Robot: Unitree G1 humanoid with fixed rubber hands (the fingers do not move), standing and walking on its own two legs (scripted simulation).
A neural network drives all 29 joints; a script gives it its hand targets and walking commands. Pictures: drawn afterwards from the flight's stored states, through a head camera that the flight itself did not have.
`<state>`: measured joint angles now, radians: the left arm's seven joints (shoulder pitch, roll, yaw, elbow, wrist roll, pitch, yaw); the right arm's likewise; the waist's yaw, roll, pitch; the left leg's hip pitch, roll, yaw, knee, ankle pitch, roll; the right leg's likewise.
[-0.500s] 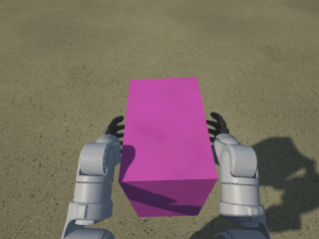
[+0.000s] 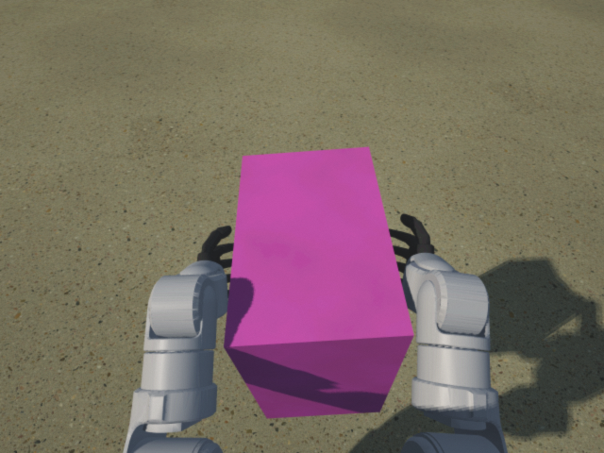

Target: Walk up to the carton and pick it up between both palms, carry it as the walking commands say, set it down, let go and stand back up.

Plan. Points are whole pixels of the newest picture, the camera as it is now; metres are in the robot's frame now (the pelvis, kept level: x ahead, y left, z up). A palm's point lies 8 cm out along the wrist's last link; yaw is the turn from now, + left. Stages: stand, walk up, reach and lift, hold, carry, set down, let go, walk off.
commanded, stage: carry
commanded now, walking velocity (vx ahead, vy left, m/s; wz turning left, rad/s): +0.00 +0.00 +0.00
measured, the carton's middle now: (314, 290) +0.33 +0.00 +0.03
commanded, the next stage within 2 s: hold in 1.10 s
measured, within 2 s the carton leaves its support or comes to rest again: neither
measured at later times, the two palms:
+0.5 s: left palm (208, 336) +0.24 +0.12 +0.08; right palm (436, 322) +0.25 -0.14 +0.10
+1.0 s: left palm (208, 345) +0.22 +0.12 +0.08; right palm (440, 331) +0.24 -0.14 +0.10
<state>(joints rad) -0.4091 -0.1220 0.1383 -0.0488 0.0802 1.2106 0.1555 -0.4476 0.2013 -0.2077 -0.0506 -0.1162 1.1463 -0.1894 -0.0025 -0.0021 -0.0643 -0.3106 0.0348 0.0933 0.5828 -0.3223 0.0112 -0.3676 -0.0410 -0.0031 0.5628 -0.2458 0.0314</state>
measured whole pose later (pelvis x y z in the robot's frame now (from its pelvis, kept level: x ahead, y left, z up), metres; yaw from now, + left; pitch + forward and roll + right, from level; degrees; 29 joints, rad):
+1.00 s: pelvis -0.05 -0.01 +0.00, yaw -1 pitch +1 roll +0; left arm -0.26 -0.15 0.09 -0.12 0.12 1.24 0.15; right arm -0.33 0.17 -0.13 -0.08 -0.12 1.18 -0.15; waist -0.01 -0.01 -0.11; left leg -0.35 0.04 0.10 0.55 -0.23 0.01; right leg -0.40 -0.04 0.01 0.52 -0.14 0.02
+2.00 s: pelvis -0.03 -0.04 +0.01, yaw +5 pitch -4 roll +0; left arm -0.34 -0.18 0.27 0.47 0.35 0.64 0.01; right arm -0.42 0.21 -0.30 0.54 -0.29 0.57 -0.06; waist 0.00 -0.01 0.05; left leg -0.21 0.02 -0.06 0.52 -0.24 -0.02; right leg -0.23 0.05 0.03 0.49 -0.19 -0.02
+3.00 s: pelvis -0.05 -0.04 -0.09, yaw +6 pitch +28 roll +1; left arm -0.59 -0.12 0.34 0.66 0.24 0.21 0.05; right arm -0.58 0.24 -0.46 0.54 -0.31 0.21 -0.06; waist -0.04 0.03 -0.10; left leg -1.20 -0.04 -0.06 1.12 -0.41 -0.03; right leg -1.23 0.04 0.05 1.12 -0.38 -0.01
